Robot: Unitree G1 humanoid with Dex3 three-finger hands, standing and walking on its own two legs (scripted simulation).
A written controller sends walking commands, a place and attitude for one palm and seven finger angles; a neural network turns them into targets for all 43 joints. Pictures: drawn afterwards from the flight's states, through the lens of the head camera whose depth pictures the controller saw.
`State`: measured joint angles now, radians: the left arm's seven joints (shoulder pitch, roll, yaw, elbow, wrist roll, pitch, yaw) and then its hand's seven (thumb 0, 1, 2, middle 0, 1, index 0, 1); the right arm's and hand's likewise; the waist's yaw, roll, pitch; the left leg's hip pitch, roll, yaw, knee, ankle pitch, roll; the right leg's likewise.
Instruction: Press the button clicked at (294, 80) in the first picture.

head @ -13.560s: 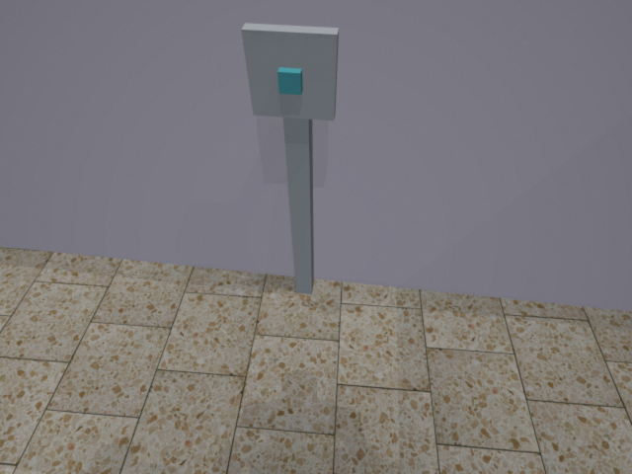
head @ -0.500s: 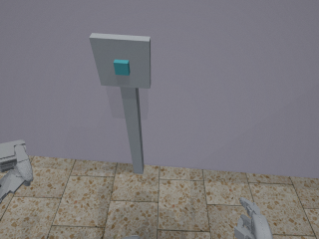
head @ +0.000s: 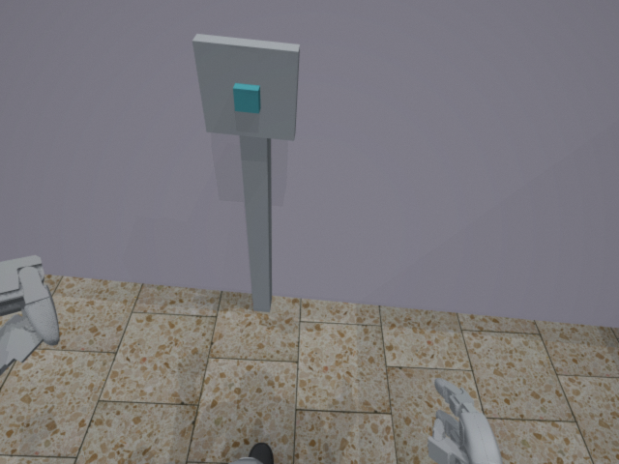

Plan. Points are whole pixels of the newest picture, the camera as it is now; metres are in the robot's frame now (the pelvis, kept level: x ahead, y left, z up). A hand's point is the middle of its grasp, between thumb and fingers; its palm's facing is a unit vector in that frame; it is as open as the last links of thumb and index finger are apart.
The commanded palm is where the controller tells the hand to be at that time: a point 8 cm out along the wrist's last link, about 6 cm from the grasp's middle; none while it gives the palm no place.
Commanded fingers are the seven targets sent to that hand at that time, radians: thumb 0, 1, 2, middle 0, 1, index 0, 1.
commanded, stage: stop stepping back and stand still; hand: left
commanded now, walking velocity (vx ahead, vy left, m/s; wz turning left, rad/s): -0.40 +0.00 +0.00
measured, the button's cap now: (247, 97) +0.70 +0.18 +0.11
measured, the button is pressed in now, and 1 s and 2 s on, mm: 0 0 0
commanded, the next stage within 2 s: let the arm hang, fingers relaxed in 0.74 s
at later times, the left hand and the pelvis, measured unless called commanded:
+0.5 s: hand out of the picture +0.10 +0.24 +0.18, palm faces +0.35 -0.84 -0.41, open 3.1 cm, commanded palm +0.07 +0.28 +0.19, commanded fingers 0.00 0.90 0.90 -1.30 -1.50 -1.30 -1.50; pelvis -0.08 +0.01 +0.01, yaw -3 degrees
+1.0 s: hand out of the picture +0.11 +0.25 -0.06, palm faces +0.12 -0.92 -0.36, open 3.0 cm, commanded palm none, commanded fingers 0.00 0.90 0.90 -0.97 -1.14 -0.97 -1.14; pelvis -0.08 +0.03 -0.01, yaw -1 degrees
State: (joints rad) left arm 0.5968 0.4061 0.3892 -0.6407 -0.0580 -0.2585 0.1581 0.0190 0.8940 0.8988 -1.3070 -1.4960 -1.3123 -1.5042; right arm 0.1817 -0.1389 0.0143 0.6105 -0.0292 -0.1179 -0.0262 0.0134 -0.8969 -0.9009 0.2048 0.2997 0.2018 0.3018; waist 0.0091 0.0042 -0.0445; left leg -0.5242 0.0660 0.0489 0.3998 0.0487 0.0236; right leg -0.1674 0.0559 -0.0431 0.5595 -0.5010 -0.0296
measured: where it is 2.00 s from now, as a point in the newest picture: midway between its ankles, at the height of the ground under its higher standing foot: outside the picture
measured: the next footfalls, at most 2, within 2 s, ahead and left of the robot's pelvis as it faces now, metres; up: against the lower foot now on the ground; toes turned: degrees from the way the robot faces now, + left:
right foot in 0.02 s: -0.06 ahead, -0.09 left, +0.00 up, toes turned -3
left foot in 0.16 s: +0.00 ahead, +0.12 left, +0.00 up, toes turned -2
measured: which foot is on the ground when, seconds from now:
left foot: down 0.00-0.02, up 0.04-0.14, down 0.16-1.00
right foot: up 0.00-0.00, down 0.02-1.00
